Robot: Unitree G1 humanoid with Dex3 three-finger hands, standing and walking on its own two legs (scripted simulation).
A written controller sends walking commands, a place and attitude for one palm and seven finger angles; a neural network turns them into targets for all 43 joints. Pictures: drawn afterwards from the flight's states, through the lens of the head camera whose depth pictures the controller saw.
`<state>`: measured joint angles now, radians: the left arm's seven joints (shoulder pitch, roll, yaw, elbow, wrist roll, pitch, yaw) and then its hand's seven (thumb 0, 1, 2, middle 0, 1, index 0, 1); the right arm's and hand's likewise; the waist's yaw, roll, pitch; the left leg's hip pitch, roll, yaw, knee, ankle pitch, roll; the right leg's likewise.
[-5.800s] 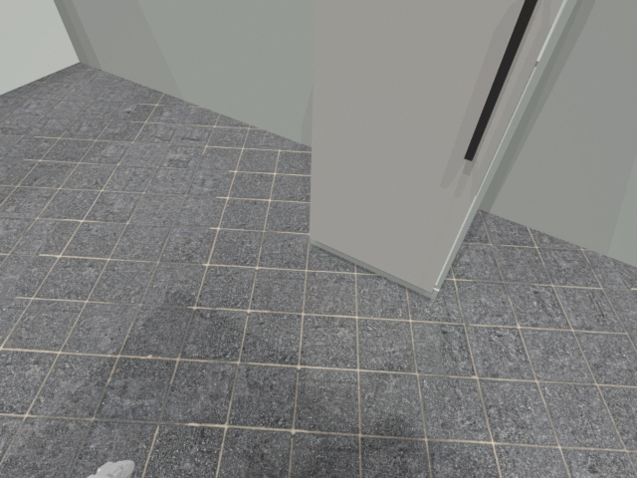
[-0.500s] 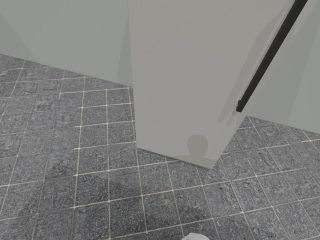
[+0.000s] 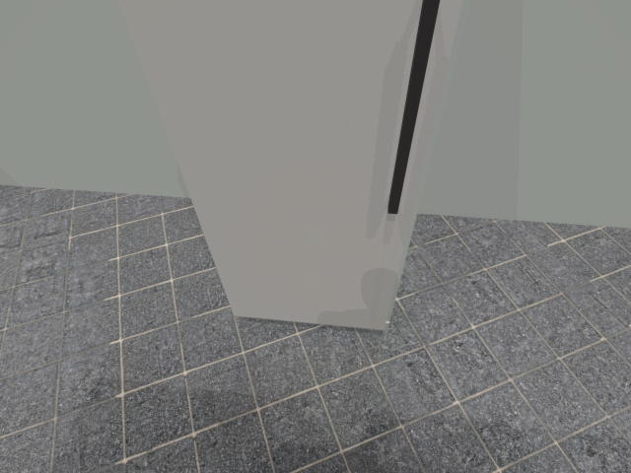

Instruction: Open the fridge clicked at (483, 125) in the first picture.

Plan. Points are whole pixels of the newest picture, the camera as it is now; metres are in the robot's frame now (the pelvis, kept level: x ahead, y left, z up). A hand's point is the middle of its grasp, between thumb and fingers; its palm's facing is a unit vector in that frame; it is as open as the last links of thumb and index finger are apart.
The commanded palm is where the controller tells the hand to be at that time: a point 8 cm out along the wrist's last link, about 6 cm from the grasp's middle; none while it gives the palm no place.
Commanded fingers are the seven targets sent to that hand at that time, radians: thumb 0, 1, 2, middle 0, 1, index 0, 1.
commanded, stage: take the last steps up to it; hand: right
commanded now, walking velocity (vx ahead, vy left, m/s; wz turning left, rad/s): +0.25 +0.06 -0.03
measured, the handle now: (408, 116) +0.64 -0.12 +0.12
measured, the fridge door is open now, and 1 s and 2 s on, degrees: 0 0 0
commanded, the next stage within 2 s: come to a stop and stand still in 0.48 s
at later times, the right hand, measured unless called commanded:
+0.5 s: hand out of the picture +0.00 -0.11 -0.17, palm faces +0.13 +0.98 -0.14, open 7.3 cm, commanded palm none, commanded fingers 0.00 -0.90 -0.90 0.20 0.30 0.20 0.30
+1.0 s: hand (451, 446) +0.21 -0.18 -0.17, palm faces +0.08 +0.97 -0.24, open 7.3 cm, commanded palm none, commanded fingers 0.00 -0.90 -0.90 0.20 0.30 0.20 0.30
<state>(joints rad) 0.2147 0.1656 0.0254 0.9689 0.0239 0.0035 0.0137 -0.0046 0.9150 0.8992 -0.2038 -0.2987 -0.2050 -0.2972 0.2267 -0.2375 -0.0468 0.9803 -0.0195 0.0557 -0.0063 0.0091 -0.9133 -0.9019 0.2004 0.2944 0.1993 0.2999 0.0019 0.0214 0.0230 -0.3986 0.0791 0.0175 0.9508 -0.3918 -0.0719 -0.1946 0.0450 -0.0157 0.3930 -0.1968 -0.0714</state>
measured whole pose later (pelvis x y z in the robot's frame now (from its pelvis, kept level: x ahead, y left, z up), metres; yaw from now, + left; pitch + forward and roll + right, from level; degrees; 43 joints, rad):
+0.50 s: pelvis +0.09 +0.03 -0.01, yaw -3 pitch +0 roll +1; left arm 0.27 0.18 0.06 1.08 0.02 0.01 -0.01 0.00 0.91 0.90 -0.20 -0.30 -0.20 -0.30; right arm 0.45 -0.09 -0.01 1.14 -0.02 -0.05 -0.02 0.01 -0.92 -0.90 0.20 0.29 0.20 0.30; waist -0.01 -0.03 0.03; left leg -0.01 0.01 0.11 0.34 -0.32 0.01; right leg -0.50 -0.09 -0.07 0.81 -0.26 0.02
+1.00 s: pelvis +0.14 +0.02 -0.01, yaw -2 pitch -1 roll +1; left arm 0.15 0.17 0.06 1.03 0.03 0.02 0.03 -0.01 0.92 0.90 -0.20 -0.30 -0.20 -0.30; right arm 0.18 -0.21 -0.07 0.98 -0.02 0.06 -0.02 0.00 -0.92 -0.90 0.20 0.29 0.20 0.30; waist 0.00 0.00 0.05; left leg -0.40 0.06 0.03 0.88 -0.40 -0.04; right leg -0.28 -0.08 -0.13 0.48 -0.17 -0.01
